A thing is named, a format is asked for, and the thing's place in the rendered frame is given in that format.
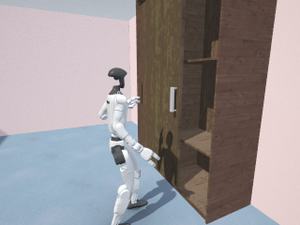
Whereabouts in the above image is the left robot thigh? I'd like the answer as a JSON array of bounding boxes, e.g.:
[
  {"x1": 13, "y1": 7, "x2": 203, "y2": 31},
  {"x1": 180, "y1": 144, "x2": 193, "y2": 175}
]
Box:
[{"x1": 125, "y1": 142, "x2": 140, "y2": 179}]

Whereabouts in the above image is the right robot upper arm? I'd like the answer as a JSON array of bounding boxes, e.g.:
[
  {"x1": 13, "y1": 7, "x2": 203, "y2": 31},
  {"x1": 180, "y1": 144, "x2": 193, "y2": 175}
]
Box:
[{"x1": 112, "y1": 95, "x2": 127, "y2": 132}]

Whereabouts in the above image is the right robot shin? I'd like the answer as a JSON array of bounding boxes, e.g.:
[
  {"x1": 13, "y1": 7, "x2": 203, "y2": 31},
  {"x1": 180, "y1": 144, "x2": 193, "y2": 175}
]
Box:
[{"x1": 111, "y1": 189, "x2": 133, "y2": 225}]

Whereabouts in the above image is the right robot forearm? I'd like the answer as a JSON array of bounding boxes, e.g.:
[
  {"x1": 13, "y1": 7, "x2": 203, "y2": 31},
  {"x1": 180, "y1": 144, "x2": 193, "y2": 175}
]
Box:
[{"x1": 115, "y1": 123, "x2": 143, "y2": 154}]

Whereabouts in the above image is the left robot upper arm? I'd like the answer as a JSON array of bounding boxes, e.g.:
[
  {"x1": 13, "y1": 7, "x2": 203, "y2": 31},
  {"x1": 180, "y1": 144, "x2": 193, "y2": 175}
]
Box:
[{"x1": 98, "y1": 101, "x2": 108, "y2": 120}]

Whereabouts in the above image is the left robot hand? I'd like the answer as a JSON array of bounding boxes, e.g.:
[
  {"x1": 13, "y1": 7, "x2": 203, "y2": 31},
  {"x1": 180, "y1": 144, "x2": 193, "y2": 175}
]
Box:
[{"x1": 127, "y1": 97, "x2": 140, "y2": 109}]

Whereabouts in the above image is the handle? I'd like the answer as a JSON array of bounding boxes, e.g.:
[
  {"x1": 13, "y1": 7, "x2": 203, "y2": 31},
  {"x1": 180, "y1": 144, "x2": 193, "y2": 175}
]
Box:
[
  {"x1": 138, "y1": 82, "x2": 141, "y2": 99},
  {"x1": 170, "y1": 87, "x2": 176, "y2": 113}
]

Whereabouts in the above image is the right robot hand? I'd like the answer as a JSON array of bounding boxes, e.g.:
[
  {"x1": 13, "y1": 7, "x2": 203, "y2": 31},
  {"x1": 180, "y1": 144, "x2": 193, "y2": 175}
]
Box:
[{"x1": 139, "y1": 147, "x2": 160, "y2": 167}]

